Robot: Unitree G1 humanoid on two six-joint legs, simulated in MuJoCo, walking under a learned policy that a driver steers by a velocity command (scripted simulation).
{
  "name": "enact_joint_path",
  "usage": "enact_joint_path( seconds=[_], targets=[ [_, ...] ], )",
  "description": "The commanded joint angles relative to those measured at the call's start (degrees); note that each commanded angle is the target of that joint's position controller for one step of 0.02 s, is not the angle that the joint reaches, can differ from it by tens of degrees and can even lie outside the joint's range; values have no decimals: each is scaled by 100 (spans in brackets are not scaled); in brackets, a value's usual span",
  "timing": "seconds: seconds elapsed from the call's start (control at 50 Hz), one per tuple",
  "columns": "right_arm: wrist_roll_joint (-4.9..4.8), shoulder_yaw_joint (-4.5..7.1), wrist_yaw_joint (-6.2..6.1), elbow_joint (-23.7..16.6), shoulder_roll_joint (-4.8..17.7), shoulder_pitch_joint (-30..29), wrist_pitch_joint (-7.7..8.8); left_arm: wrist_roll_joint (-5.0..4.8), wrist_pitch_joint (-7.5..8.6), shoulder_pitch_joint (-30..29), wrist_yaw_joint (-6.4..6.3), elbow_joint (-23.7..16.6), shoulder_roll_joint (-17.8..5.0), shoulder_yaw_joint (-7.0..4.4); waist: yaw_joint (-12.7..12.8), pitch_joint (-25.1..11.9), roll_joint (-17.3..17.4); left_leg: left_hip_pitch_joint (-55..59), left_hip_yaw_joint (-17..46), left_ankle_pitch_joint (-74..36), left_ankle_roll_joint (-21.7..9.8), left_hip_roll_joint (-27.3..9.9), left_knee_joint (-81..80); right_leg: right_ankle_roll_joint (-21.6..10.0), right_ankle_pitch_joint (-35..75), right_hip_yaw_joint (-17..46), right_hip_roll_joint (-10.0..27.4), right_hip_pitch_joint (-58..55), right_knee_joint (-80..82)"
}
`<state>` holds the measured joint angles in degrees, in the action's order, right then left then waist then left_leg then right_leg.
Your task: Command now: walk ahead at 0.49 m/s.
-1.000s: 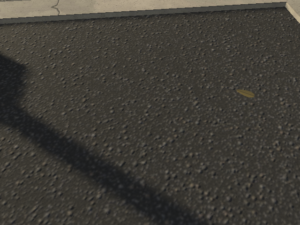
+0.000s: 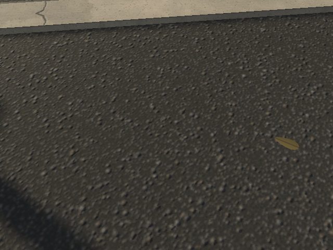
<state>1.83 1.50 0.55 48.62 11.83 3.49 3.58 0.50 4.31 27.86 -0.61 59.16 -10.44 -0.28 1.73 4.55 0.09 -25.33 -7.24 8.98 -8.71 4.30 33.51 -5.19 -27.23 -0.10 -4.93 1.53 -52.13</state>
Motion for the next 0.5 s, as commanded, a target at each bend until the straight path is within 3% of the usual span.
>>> enact_joint_path(
  seconds=[0.02, 0.04, 0.08, 0.1, 0.14, 0.18, 0.28, 0.4, 0.46, 0.48, 0.5],
  targets=[
    [-170, 306, 2, 285, 897, 1367, -25, 50, 86, -259, 51, -618, -857, -203, -487, -620, 236, 2934, 3873, 1944, -1171, -2374, -2129, -150, 747, 426, 477, 3497, -2670],
    [-143, 238, 31, 281, 600, 1117, 26, 75, 101, -513, 74, -653, -837, -214, -356, -217, -40, 2224, 3388, 1402, -994, -2156, -2365, -157, 997, 377, 636, 3285, -2342],
    [-116, 131, 2, 476, 317, 1223, 137, 153, -30, -380, 130, -597, -573, -184, -10, -71, -29, 1412, 2501, 361, -679, -1754, -2540, -34, 1111, 368, 869, 2669, -1836],
    [-118, 113, -7, 571, 296, 1359, 194, 159, -88, -344, 161, -568, -428, -164, 50, -74, 11, 1275, 2233, 26, -624, -1658, -2603, 30, 1130, 318, 913, 2538, -1652],
    [-139, 132, -12, 732, 449, 1628, 278, 169, -156, -561, 202, -645, -364, -160, 84, -6, 94, 1194, 1828, -404, -592, -1529, -2720, 136, 1327, 167, 1014, 2717, -1310],
    [-142, 140, -7, 824, 562, 1843, 288, 166, -195, -1144, 221, -842, -435, -170, -2, 142, 153, 1286, 1576, -553, -518, -1429, -2869, 236, 1798, 24, 1144, 3180, -854],
    [-160, 80, -17, 989, 534, 2430, 263, 82, -191, -2364, 243, -1192, -410, -134, -362, 176, 250, 1896, 1157, -1581, -173, -1221, -2761, 381, 2803, -281, 1073, 3548, 608],
    [-56, 48, -116, 1202, 584, 2949, 218, 68, -146, -3280, 233, -1477, -429, -107, -633, 216, 376, 3094, 1135, -2502, -254, -1501, -2327, 244, 2598, -431, 792, 3658, 1631],
    [-27, 75, -171, 1233, 698, 2733, 202, 69, -69, -2999, 200, -1455, -530, -159, -340, 102, 435, 3332, 1033, -3833, -196, -1653, -1735, -21, 1919, -494, 549, 2968, 2053],
    [-30, 89, -179, 1235, 756, 2639, 196, 76, -37, -2483, 159, -1289, -612, -211, -113, -154, 479, 3282, 970, -4577, -122, -1623, -1184, -136, 1736, -552, 355, 2282, 2199],
    [-59, 92, -166, 1229, 783, 2522, 179, 99, 15, -1544, 107, -965, -722, -288, 291, -615, 363, 3047, 805, -4731, -19, -1456, -199, -288, 1949, -617, 202, 1183, 2580]
  ],
)
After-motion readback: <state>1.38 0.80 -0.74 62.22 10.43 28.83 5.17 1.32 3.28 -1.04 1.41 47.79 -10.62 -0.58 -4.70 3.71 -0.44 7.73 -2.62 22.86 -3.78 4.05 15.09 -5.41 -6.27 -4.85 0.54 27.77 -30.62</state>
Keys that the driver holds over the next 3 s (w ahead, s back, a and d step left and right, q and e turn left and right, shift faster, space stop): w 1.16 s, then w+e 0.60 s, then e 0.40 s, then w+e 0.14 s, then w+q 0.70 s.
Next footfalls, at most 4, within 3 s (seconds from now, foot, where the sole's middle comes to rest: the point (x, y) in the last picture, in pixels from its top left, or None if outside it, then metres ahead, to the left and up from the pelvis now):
0.52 right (211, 249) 0.45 -0.12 -0.75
1.06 left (166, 177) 0.75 0.06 -0.75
1.64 right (205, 130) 1.01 -0.12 -0.75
2.16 left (195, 89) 1.29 -0.08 -0.75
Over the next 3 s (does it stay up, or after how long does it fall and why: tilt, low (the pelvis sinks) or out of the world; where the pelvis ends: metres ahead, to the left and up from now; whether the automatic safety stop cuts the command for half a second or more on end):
stays up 1.34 -0.20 0.01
